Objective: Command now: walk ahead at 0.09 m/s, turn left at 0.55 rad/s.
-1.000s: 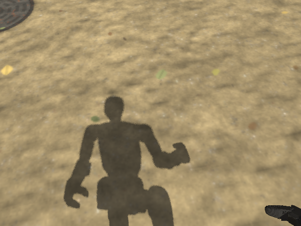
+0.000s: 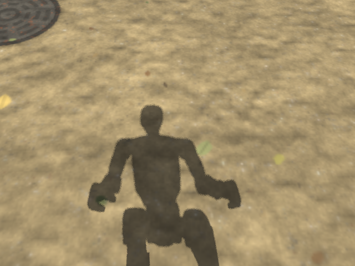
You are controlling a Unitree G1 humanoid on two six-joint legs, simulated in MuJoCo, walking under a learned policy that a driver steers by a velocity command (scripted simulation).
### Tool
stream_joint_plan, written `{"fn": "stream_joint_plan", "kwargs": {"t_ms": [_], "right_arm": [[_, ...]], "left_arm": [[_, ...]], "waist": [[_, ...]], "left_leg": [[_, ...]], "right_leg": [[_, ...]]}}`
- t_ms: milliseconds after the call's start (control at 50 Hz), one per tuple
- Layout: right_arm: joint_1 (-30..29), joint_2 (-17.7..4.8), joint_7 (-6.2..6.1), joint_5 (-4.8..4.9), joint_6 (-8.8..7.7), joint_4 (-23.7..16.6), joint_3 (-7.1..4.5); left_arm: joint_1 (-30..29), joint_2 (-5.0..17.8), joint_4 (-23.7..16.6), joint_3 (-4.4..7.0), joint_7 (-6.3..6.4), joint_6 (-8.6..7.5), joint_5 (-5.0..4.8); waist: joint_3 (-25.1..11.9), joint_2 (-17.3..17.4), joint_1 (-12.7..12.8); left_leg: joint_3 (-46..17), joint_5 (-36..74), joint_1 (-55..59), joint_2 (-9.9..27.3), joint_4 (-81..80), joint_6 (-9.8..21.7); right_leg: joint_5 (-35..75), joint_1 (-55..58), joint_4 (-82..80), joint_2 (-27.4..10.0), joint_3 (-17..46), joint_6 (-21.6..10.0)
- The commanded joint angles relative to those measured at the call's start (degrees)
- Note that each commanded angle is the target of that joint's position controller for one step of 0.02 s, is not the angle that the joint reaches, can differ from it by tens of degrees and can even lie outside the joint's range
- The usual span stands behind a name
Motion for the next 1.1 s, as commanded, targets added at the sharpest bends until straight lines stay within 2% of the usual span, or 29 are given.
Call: {"fn": "stream_joint_plan", "kwargs": {"t_ms": [20, 40, 60, 80, 100, 120, 160, 180, 220, 300, 400, 460, 500, 520, 540, 560, 580, 600, 620, 660, 780, 880, 940, 980, 1000, 1020, 1040, 1060, 1100], "right_arm": [[4.6, -5.2, 0.41, -0.11, -0.3, -2.8, -2.07], [7.9, -7.1, -0.14, -0.11, -0.41, -1.7, -3.0], [11.9, -13.1, -1.23, 0.2, -0.76, -1.4, -4.59], [13.0, -17.1, -0.71, -0.45, -2.28, -2.7, -4.95], [12.3, -13.6, -0.1, -0.9, -4.01, -2.9, -4.05], [9.8, -11.6, -0.21, -0.65, -5.1, -2.9, -3.29], [6.0, -8.8, -0.98, 0.24, -5.42, -3.7, -2.19], [6.0, -8.2, -1.39, -0.17, -5.59, -3.9, -1.81], [7.4, -8.3, -1.87, -0.56, -6.18, -3.9, -1.88], [9.9, -9.7, -2.22, 0.17, -6.55, -3.0, -2.55], [12.1, -10.4, -1.93, 0.91, -5.98, -2.1, -3.03], [11.1, -9.3, -1.71, 0.71, -5.63, -2.1, -2.67], [11.1, -5.7, -1.75, 0.48, -5.47, -1.9, -1.48], [10.6, -2.4, -1.68, -0.18, -5.66, -2.3, -0.29], [13.9, 0.2, -1.83, 0.7, -6.54, -4.6, 0.58], [14.4, -4.7, -2.19, 1.8, -7.13, -4.1, -0.37], [11.2, -7.6, -2.06, 2.02, -7.31, -3.5, -1.1], [8.8, -7.2, -1.92, 1.4, -7.33, -3.3, -0.96], [6.8, -6.5, -1.68, 0.6, -7.62, -3.6, -0.85], [5.6, -5.0, -0.89, 0.24, -7.87, -3.9, -0.63], [-2.9, -0.6, 0.08, -0.25, -8.54, -6.8, 1.45], [-10.5, -0.9, 1.5, 0.8, -9.0, -8.9, 1.48], [-9.5, -3.2, 2.05, 0.69, -9.1, -9.1, 0.54], [2.7, -6.8, 1.47, 0.23, -8.78, -5.6, -1.57], [12.9, -10.0, 0.73, -0.27, -8.35, -3.5, -2.68], [15.9, -15.4, 0.69, -1.02, -8.14, -2.7, -3.44], [16.9, -10.1, 0.81, -0.42, -8.03, -2.6, -2.22], [12.7, -8.1, 0.82, -0.26, -8.11, -2.5, -1.3], [6.3, -6.0, 1.13, -0.68, -8.28, -2.5, -0.59]], "left_arm": [[-1.9, 9.4, -2.6, 2.52, -0.02, 0.17, -1.36], [0.3, 7.2, -1.5, 2.0, -0.29, 0.47, -0.97], [-0.1, 2.8, -2.5, 0.81, -0.83, 0.48, 1.04], [-4.7, 3.8, -6.2, 1.02, -0.72, -0.25, 1.19], [-8.9, 7.1, -6.7, 1.95, -0.95, -1.09, -0.1], [-8.6, 8.2, -6.6, 2.53, -1.24, -1.74, -1.06], [-6.1, 8.2, -4.5, 2.9, -1.02, -2.6, 0.31], [-5.8, 7.5, -3.9, 2.81, -1.24, -3.12, 0.59], [-6.1, 6.2, -3.3, 2.54, -1.6, -3.99, 0.46], [-9.2, 4.1, -3.8, 1.53, -2.17, -4.62, 0.08], [-12.2, 4.9, -5.3, 1.03, -3.08, -5.58, -0.78], [-8.5, 6.6, -4.6, 1.52, -3.37, -6.56, -1.05], [-1.1, 7.4, -2.1, 2.11, -3.08, -7.12, -0.24], [6.3, 9.6, -0.9, 2.74, -2.67, -7.33, 0.61], [12.4, 16.0, 0.7, 4.16, -2.56, -6.66, 1.48], [13.5, 13.3, 1.5, 3.75, -3.15, -6.58, 0.24], [11.4, 9.3, 1.1, 2.55, -3.08, -6.46, -0.3], [9.4, 7.3, 0.6, 1.87, -2.91, -6.18, 0.01], [7.8, 6.0, 0.6, 1.37, -2.71, -5.87, 0.32], [6.5, 4.5, 0.6, 0.57, -2.25, -5.76, 0.75], [9.8, 7.8, 2.6, 0.86, -1.5, -5.39, -0.68], [14.9, 9.0, 4.8, 0.61, -1.46, -4.28, -1.43], [15.3, 10.4, 5.5, 0.93, -1.18, -3.3, -1.46], [14.5, 10.5, 5.2, 0.77, -0.92, -2.78, -1.28], [14.0, 8.4, 3.7, -0.23, -0.8, -2.95, -0.01], [20.8, 0.8, 2.1, -2.55, -1.13, -4.07, 0.48], [18.7, 5.8, 3.1, -1.54, -1.6, -5.27, -0.61], [13.4, 8.8, 1.1, -0.56, -1.92, -5.77, -2.1], [8.4, 7.5, 0.2, -0.67, -1.72, -5.83, -1.07]], "waist": [[-7.8, -5.3, -2.5], [-7.6, -1.5, -3.1], [-7.0, 14.2, -2.8], [-6.3, 18.2, -4.7], [-5.3, 11.2, -6.4], [-3.2, 10.1, -4.4], [-2.7, 8.4, -2.1], [-3.2, 8.3, -1.7], [-4.1, 6.6, -1.8], [-2.8, 7.6, -3.2], [-1.1, 7.8, -4.6], [-2.2, 9.3, -2.7], [-5.0, 8.8, 0.5], [-9.9, 3.8, 3.8], [-13.7, -14.2, 2.5], [-10.6, -15.3, 3.2], [-4.8, -9.8, 3.5], [-2.5, -6.9, 2.9], [-1.1, -5.6, 2.2], [-0.8, -6.4, 0.6], [-0.1, -4.8, 2.4], [1.3, -4.8, 4.4], [0.1, -5.5, 1.9], [-7.8, -4.9, -5.3], [-15.4, -1.4, -9.6], [-23.6, 15.0, -5.7], [-25.8, 13.2, -7.7], [-15.6, 10.1, -7.0], [-6.7, 3.5, -3.7]], "left_leg": [[2.6, 3.8, 10.4, -2.6, -10.5, 3.4], [-0.1, 6.1, 16.3, -2.7, -14.9, 5.6], [-18.4, 12.7, 24.4, 9.8, -20.2, 11.2], [-38.2, -5.1, 24.8, 17.2, -26.8, 21.5], [-37.7, -15.4, 24.2, 16.0, -30.7, 20.9], [-34.4, -20.0, 22.6, 14.4, -31.5, 17.9], [-28.4, -15.5, 20.9, 10.8, -31.5, 14.4], [-26.2, -11.8, 20.0, 9.1, -31.9, 13.7], [-23.0, -4.2, 20.7, 7.4, -31.7, 13.3], [-20.1, 0.4, 18.4, 5.6, -31.0, 13.0], [-23.6, -1.7, 15.4, 6.1, -28.3, 13.4], [-26.5, -0.4, 15.3, 6.2, -24.8, 12.5], [-24.7, 1.6, 12.9, 2.8, -18.3, 10.0], [-19.9, 1.0, 7.6, -0.7, -5.3, 7.5], [-11.2, -11.4, -10.4, -8.6, 13.1, 3.4], [-12.5, -16.7, -20.3, -7.1, 24.1, 2.4], [-13.9, -11.9, -23.2, -4.7, 27.8, 2.9], [-12.3, -7.5, -22.6, -3.1, 27.8, 3.1], [-11.4, -3.9, -22.0, -1.8, 25.8, 3.2], [-9.5, 0.2, -17.9, 0.5, 21.5, 2.9], [-3.7, 11.9, -14.8, 1.2, 3.0, 0.6], [-2.0, 18.4, -9.0, -1.2, -8.8, 1.7], [-1.4, 13.8, -4.3, -2.9, -12.2, 4.3], [1.0, 14.4, 14.3, -5.5, -14.6, 7.4], [-7.1, 15.4, 31.8, 2.5, -11.8, 10.5], [-35.4, 4.5, 49.7, 17.7, -16.7, 19.4], [-45.2, -1.5, 49.2, 18.5, -22.9, 20.1], [-36.1, -0.1, 42.1, 16.4, -23.9, 17.6], [-24.0, 10.5, 26.6, 11.4, -26.7, 15.5]], "right_leg": [[2.1, 3.5, -2.6, -13.7, 8.2, -7.5], [-7.8, -1.4, 3.3, -10.7, 5.7, -4.2], [-22.2, -15.4, 22.9, -3.3, -0.8, 1.2], [-28.8, -30.2, 34.9, 4.5, 8.2, 2.5], [-23.8, -33.5, 38.7, 2.6, 15.0, 1.0], [-17.3, -34.1, 37.4, 1.3, 16.3, -0.6], [-8.5, -31.3, 33.3, 0.1, 16.5, -0.3], [-4.7, -28.7, 31.9, 0.7, 16.0, 0.1], [1.2, -26.4, 26.6, 2.0, 15.6, 0.9], [6.1, -20.7, 13.5, 4.0, 15.7, 2.7], [4.2, -14.6, 5.3, 4.9, 16.5, 2.9], [2.2, -7.7, 2.5, 5.1, 16.1, 1.3], [3.5, 3.7, -1.1, 4.1, 15.1, -0.9], [-0.3, 14.8, -1.6, -3.2, 22.6, -4.0], [-14.0, 28.5, -7.4, -14.4, 45.8, -12.5], [-26.1, 28.4, -11.7, -18.1, 57.6, -15.8], [-26.1, 24.3, -11.7, -16.4, 51.4, -14.4], [-20.3, 20.6, -11.6, -13.6, 44.1, -12.7], [-14.6, 17.3, -12.5, -11.6, 39.6, -12.2], [-5.0, 12.6, -14.3, -8.8, 33.0, -11.4], [13.1, 9.9, -16.7, -6.4, 21.5, -11.6], [14.8, 12.3, -15.8, -8.1, 19.5, -10.2], [26.2, 17.2, -11.0, -9.8, 18.7, -8.6], [41.2, 14.6, 4.2, -6.6, 15.0, -6.4], [28.6, 3.4, 19.8, -4.3, 13.6, -4.6], [-10.9, -18.3, 41.9, 6.0, 12.4, -0.8], [-21.8, -24.5, 49.0, 5.2, 19.7, -1.3], [-18.1, -29.0, 50.5, 2.2, 18.6, -1.7], [-10.0, -26.0, 44.5, -1.8, 16.5, -1.3]]}}
Velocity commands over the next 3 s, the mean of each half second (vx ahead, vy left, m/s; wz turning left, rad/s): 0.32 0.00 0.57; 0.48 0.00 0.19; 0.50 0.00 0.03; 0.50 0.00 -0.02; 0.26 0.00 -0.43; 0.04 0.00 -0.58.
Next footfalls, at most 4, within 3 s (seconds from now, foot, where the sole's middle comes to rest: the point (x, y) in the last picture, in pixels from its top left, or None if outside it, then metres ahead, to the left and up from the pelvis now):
0.04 left None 0.07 0.12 -0.77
0.52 right None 0.30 -0.07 -0.77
1.00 left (107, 252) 0.51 0.27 -0.77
1.52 right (148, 171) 0.86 0.15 -0.77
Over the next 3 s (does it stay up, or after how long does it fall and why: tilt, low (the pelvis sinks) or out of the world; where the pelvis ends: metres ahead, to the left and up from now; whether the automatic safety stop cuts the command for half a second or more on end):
stays up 1.13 0.38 0.00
